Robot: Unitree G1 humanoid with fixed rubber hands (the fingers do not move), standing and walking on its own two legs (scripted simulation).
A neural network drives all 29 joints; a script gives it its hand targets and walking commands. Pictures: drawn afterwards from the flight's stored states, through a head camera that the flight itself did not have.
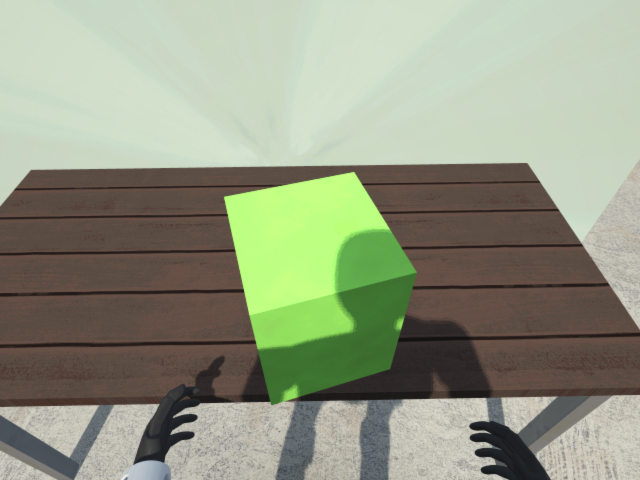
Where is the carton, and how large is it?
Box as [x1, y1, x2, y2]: [224, 172, 416, 404]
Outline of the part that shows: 353,172 224,197 249,315 271,404 388,369 390,367 416,272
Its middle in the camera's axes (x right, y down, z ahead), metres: -0.01 +0.07 +0.60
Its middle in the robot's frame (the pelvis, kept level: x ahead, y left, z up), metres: +0.42 +0.04 -0.01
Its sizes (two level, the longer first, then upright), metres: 0.210 0.200 0.250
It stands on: a table, 0.63 m high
